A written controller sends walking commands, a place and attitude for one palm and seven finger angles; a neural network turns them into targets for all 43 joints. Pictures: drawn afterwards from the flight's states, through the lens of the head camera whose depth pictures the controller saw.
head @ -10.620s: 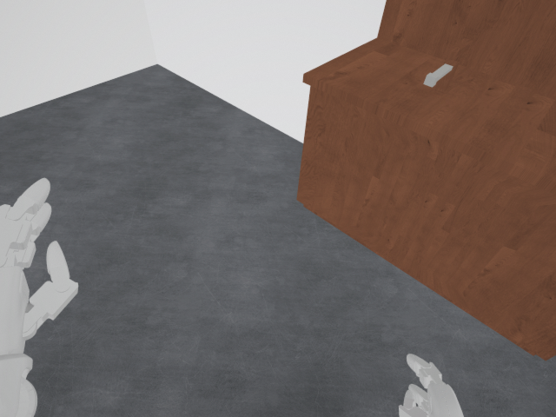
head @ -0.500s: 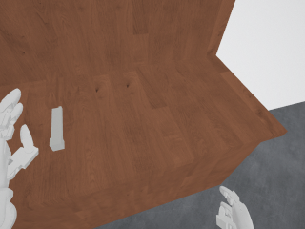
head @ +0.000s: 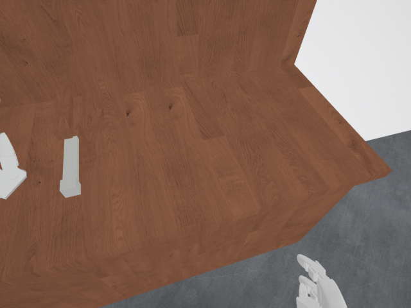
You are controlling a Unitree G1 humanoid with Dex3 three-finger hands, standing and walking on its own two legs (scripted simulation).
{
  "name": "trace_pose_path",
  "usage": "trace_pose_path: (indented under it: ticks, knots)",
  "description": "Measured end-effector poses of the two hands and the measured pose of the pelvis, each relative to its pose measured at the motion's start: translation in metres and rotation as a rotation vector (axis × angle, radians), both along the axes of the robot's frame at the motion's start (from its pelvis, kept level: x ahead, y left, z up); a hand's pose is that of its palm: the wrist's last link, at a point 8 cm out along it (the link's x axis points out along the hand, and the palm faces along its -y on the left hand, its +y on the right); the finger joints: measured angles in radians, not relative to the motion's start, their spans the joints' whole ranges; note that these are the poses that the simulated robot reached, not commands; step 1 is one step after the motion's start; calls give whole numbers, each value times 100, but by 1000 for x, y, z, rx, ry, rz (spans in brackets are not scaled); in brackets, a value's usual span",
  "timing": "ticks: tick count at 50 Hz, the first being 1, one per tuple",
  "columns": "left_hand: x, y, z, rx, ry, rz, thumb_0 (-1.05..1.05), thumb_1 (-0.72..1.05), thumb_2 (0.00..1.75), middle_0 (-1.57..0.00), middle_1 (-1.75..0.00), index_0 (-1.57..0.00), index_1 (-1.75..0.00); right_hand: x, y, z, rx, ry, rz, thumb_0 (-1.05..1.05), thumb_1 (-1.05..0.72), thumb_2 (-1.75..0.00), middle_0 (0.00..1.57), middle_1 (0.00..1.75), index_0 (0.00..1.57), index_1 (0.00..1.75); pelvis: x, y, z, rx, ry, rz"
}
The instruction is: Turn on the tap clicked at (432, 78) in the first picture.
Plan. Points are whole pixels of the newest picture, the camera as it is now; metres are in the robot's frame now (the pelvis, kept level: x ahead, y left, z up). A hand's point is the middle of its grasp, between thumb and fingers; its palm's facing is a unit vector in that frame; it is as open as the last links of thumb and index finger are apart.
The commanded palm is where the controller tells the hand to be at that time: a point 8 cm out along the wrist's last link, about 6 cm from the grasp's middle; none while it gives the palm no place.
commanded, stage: look again from close up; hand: left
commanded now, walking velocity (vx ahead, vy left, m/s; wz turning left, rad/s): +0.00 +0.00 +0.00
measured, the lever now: (70, 187) +0.31 +0.29 +0.04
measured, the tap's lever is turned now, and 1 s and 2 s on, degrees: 0 0 0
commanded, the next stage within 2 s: shuffle to correct the standing spot in 0.08 s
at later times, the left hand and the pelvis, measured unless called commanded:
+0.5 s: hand (15, 227) +0.18 +0.25 +0.17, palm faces +0.37 -0.83 -0.42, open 7.4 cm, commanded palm +0.11 +0.28 +0.18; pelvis -0.04 +0.00 -0.01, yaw +1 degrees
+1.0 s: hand (3, 271) +0.14 +0.25 +0.16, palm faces +0.32 -0.86 -0.39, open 7.4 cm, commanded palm +0.08 +0.29 +0.18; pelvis -0.08 +0.00 +0.00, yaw +1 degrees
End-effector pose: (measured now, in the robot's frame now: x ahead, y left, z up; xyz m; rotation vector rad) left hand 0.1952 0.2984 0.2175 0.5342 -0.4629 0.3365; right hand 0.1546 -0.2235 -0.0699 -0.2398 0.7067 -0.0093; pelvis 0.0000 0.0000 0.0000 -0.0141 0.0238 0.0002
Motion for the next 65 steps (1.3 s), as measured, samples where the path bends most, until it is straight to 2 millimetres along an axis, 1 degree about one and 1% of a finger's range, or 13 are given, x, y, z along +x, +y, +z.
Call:
trace_pose_path:
  ticks: [4, 8, 11, 15, 21, 25, 33, 38, 42, 50, 58, 64, 65]
  knots:
    - [-9, -7, -34, -61, 133, -51, 1, 89, 90, -20, -30, -21, -30, -10, -7, -3, -33, 40, -18, 1, -90, -90, 20, 30, 21, 30, 2, 5, 0, 5, -1, 11]
    - [-16, 8, -52, -84, 193, -17, 1, 89, 90, -21, -31, -22, -30, -15, -8, -5, -69, 85, -13, 1, -90, -90, 20, 30, 20, 30, 0, 9, 0, 4, -4, 30]
    - [-20, 19, -50, -89, 174, 12, 1, 89, 90, -21, -31, -22, -30, -12, -2, -4, -74, 83, 2, 1, -90, -90, 20, 30, 20, 30, -4, 12, 0, 3, -8, 39]
    - [-28, 20, -37, -74, 107, 5, 1, 89, 90, -21, -31, -21, -30, -3, 12, 1, -54, 34, 26, 1, -91, -90, 20, 30, 20, 30, -10, 14, -1, 9, -9, 39]
    - [-41, 10, -28, -34, 74, -7, 1, 89, 90, -21, -31, -21, -30, 7, 32, 6, 11, -50, 66, 1, -90, -90, 20, 30, 20, 30, -26, 7, -3, 23, -8, 27]
    - [-54, -4, -30, -32, 89, -14, 1, 89, 90, -20, -31, -21, -30, 5, 32, 5, 45, -82, 82, 1, -90, -90, 20, 30, 21, 30, -40, -5, -6, 18, -19, 23]
    - [-80, -29, -43, -138, 141, -27, 1, 89, 90, -21, -31, -21, -30, -28, -5, 0, 6, -57, 13, 1, -90, -90, 20, 30, 21, 30, -60, -19, -9, 8, -27, 27]
    - [-88, -19, -50, -148, 185, 4, 1, 89, 90, -21, -31, -21, -30, -59, -26, 2, -54, -14, -67, 1, -90, -90, 20, 30, 20, 30, -69, -14, -5, 21, -45, 35]
    - [-94, -12, -49, -123, 209, 7, 1, 89, 90, -21, -31, -21, -30, -79, -31, 7, -73, -10, -105, 1, -91, -90, 20, 30, 20, 30, -74, -8, -2, 18, -50, 26]
    - [-97, -4, -47, -100, 183, -28, 1, 89, 90, -21, -31, -21, -30, -90, -12, 9, -55, -30, -111, 1, -90, -90, 20, 30, 20, 30, -78, 5, -1, 0, -63, 11]
    - [-96, 0, -45, -114, 156, -24, 1, 89, 90, -21, -31, -21, -30, -76, 18, 12, -1, -72, -59, 1, -90, -90, 20, 30, 20, 30, -78, 10, -2, -10, -79, 6]
    - [-95, 1, -47, -137, 154, -15, 1, 89, 90, -21, -31, -21, -30, -63, 29, 13, 5, -87, -29, 1, -90, -90, 20, 30, 21, 30, -75, 14, -2, -14, -83, -2]
    - [-92, 3, -41, -91, 137, -19, 1, 89, 90, -21, -31, -21, -30, -62, 31, 13, -7, -88, -19, 1, -90, -90, 20, 30, 21, 30, -75, 14, -3, -19, -84, 10]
